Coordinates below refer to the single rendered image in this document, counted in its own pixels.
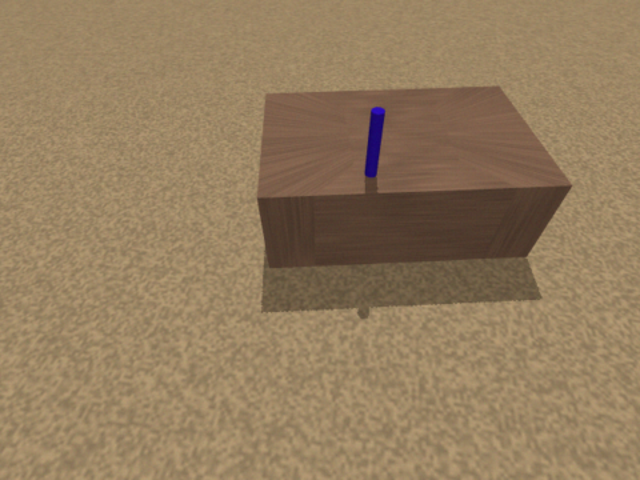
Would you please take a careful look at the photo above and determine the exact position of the can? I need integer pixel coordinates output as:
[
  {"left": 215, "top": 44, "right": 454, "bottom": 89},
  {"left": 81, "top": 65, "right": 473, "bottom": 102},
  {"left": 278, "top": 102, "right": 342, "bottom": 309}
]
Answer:
[{"left": 365, "top": 107, "right": 385, "bottom": 178}]

